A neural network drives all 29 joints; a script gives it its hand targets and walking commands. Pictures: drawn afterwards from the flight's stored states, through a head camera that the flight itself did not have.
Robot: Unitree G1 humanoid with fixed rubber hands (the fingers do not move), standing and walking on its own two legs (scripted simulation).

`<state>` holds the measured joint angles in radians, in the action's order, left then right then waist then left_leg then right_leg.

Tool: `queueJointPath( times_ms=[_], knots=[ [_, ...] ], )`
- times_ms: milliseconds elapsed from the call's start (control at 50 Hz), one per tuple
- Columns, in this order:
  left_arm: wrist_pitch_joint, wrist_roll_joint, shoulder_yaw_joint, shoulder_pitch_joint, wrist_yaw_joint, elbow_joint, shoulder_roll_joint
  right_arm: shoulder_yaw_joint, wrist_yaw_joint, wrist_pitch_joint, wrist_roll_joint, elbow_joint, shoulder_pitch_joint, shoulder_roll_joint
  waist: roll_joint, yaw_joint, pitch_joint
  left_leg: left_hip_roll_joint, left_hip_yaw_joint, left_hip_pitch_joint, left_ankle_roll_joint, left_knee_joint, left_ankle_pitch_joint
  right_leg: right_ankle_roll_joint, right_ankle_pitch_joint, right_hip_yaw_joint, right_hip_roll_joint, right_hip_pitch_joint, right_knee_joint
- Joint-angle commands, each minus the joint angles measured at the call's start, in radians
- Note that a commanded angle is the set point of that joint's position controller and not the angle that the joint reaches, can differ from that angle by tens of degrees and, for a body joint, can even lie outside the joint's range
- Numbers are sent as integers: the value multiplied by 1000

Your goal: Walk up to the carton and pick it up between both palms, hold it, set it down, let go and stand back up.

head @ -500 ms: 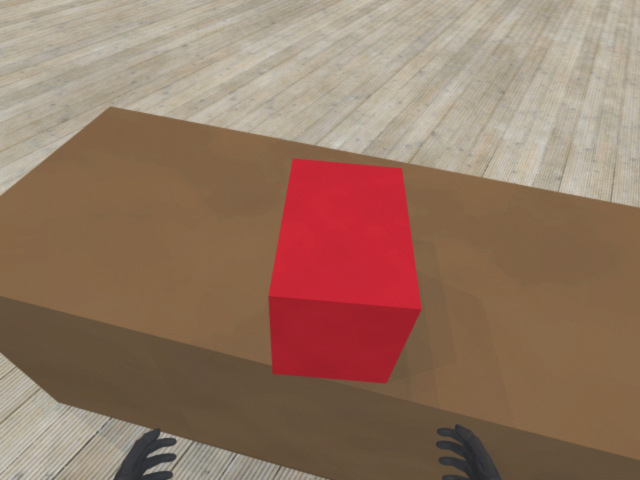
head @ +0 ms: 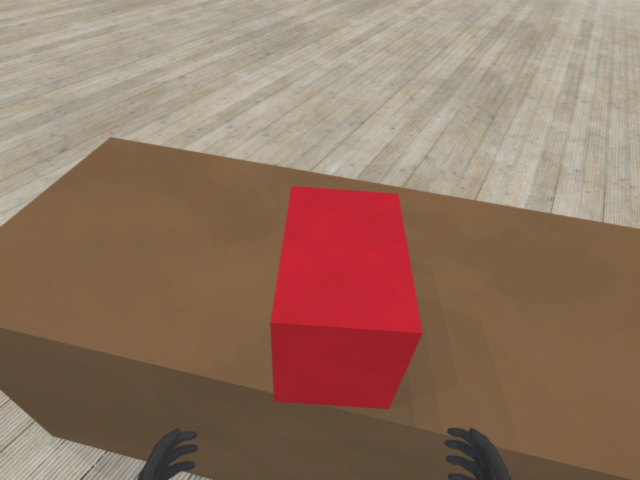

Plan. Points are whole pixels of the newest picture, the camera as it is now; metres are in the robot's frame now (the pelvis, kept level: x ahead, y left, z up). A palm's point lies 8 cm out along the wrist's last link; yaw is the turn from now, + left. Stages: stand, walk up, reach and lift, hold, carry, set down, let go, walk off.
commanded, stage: reach and lift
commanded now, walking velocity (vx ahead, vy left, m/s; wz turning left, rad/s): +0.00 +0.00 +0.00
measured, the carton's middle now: (338, 293) +0.44 -0.03 -0.03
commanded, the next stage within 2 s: none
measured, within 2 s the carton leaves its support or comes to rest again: neither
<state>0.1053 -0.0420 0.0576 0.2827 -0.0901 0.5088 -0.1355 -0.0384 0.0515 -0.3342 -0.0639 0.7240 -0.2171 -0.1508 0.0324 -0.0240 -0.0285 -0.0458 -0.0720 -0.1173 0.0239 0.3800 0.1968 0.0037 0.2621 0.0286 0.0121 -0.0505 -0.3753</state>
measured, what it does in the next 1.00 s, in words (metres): stands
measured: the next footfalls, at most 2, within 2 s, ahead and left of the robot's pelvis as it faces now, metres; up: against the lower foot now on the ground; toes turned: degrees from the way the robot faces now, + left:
none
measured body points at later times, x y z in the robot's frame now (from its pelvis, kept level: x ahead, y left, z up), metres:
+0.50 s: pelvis +0.01 -0.01 +0.00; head +0.00 +0.00 +0.44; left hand +0.20 +0.19 -0.05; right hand +0.20 -0.21 -0.05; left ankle +0.01 +0.13 -0.74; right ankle -0.03 -0.12 -0.74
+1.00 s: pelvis +0.00 +0.00 +0.00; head +0.01 +0.01 +0.45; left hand +0.28 +0.18 -0.02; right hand +0.28 -0.20 -0.01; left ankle +0.01 +0.13 -0.74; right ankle -0.03 -0.12 -0.74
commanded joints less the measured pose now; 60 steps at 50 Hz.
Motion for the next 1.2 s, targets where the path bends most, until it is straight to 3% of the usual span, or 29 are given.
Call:
queueJointPath(
  times_ms=[0, 60, 320, 400, 480, 620, 700, 760, 800, 920, 1000, 1120, 1180],
  knots=[
    [119, -13, -19, -87, 6, -129, -51, -13, -14, -81, -27, -153, 74, -103, -5, -4, 38, 50, 22, 148, 24, -9, -225, 15, -146, -20, -34, -195, 100],
    [166, 0, -36, -77, 6, -118, -62, -4, -19, -118, -25, -148, 75, -94, 2, -14, 59, 49, 20, 145, 21, -2, -240, 10, -192, -30, -28, -162, 84],
    [334, -22, -57, -113, 48, -82, -80, 71, -51, -273, -106, -92, 117, -74, -9, 19, 117, 65, 19, 90, 29, 58, -276, -19, -455, -54, -18, -68, 0],
    [360, -30, -56, -160, 55, -64, -68, 68, -56, -299, -102, -67, 155, -67, 5, 28, 89, 62, 25, 75, 25, 63, -235, -19, -399, -49, -19, -107, 0],
    [370, -47, -42, -231, 41, -57, -74, 50, -49, -298, -106, -71, 231, -71, -24, 19, 90, 53, 24, 41, 23, 64, -133, -1, -216, -44, -22, -173, 1],
    [335, -68, -11, -356, 6, -23, -46, 40, -42, -230, -114, -52, 367, -83, -13, 17, 110, 38, 27, 57, 20, 55, -85, 7, -101, -37, -29, -238, 18],
    [305, -65, -23, -419, -9, -46, -60, 48, -55, -196, -125, -70, 433, -98, 2, 11, 160, 37, 22, 51, 17, 52, -117, -4, -157, -45, -34, -202, 12],
    [288, -63, -30, -456, -23, -85, -52, 59, -58, -183, -144, -101, 464, -101, -26, -5, 216, 36, 20, 79, 24, 55, -189, -4, -239, -50, -35, -171, 4],
    [266, -57, -33, -481, -26, -81, -31, 52, -60, -168, -140, -91, 498, -115, -11, 8, 230, 33, 25, 93, 26, 55, -200, -1, -253, -46, -40, -178, 11],
    [172, -23, -57, -560, -26, -116, -1, 67, -76, -96, -162, -65, 568, -129, -45, 15, 252, 32, 28, 147, 31, 42, -264, -2, -317, -49, -45, -184, 36],
    [113, -10, -71, -617, -25, -144, 11, 81, -87, -57, -167, -105, 641, -139, -25, 10, 284, 36, 24, 158, 24, 30, -294, -14, -375, -51, -50, -155, 44],
    [30, 2, -93, -749, -33, -168, 18, 56, -96, 16, -162, -121, 762, -155, -30, 13, 315, 30, 25, 184, 17, 6, -272, -16, -333, -40, -54, -185, 66],
    [-20, 10, -115, -785, -30, -160, 23, 71, -107, 45, -168, -133, 821, -165, -8, 7, 354, 31, 20, 190, 16, 13, -324, -24, -407, -37, -59, -162, 61]
  ],
)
